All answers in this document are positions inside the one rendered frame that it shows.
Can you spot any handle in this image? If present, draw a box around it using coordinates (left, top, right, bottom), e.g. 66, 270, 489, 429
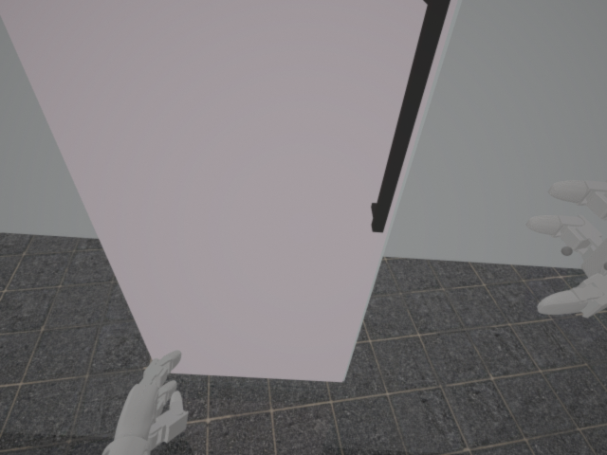
371, 0, 451, 232

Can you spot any fridge door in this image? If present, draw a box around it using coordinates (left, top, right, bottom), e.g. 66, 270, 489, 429
0, 0, 458, 382

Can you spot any robot left hand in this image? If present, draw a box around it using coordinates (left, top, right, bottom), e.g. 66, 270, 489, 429
114, 350, 188, 450

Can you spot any robot left forearm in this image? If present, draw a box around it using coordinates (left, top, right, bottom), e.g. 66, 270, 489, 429
102, 436, 151, 455

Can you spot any robot right hand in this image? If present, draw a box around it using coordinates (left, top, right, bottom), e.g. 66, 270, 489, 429
526, 180, 607, 318

